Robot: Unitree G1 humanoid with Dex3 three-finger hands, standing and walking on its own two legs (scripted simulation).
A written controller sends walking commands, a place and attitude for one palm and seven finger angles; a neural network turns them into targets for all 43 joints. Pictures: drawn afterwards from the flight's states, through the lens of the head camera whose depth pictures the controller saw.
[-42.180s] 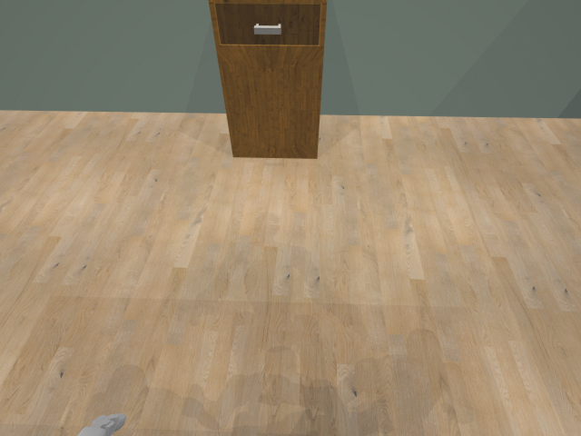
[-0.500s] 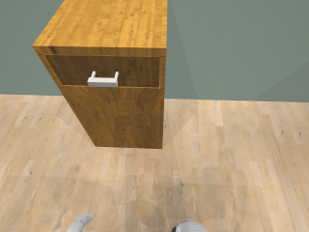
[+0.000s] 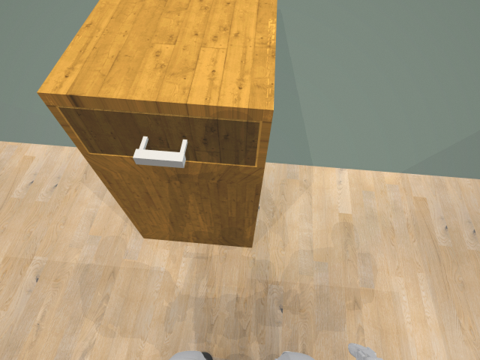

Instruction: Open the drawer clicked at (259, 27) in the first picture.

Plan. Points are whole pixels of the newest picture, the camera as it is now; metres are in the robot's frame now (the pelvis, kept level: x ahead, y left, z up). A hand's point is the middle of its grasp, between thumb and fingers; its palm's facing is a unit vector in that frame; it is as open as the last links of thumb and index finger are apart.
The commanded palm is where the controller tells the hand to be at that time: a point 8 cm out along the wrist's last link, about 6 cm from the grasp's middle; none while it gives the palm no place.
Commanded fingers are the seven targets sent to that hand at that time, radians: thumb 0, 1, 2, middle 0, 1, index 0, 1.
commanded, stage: come to a stop and stand still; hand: left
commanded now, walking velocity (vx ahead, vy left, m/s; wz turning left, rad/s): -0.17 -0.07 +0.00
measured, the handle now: (162, 150) +0.52 +0.23 -0.07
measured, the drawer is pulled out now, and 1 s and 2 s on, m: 0.00 0.00 0.00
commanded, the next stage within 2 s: look again from close up in 0.78 s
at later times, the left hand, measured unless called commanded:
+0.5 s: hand out of the picture +0.05 +0.13 -0.17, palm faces +0.05 -0.98 -0.21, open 7.4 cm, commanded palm none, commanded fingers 0.00 0.90 0.90 -0.20 -0.30 -0.20 -0.30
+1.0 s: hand out of the picture +0.01 +0.16 -0.18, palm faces +0.01 -0.97 -0.23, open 7.4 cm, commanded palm none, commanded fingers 0.00 0.90 0.90 -0.20 -0.30 -0.20 -0.30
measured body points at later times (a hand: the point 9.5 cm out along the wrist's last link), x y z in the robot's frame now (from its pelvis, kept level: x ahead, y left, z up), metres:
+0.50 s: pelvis -0.01 -0.05 +0.00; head +0.03 -0.05 +0.45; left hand +0.05 +0.18 -0.15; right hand +0.03 -0.31 -0.15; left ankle -0.05 +0.08 -0.73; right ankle +0.01 -0.17 -0.74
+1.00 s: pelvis +0.00 -0.02 -0.01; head +0.02 -0.03 +0.44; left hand +0.01 +0.21 -0.16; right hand +0.04 -0.26 -0.16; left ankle -0.05 +0.08 -0.74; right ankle +0.01 -0.17 -0.74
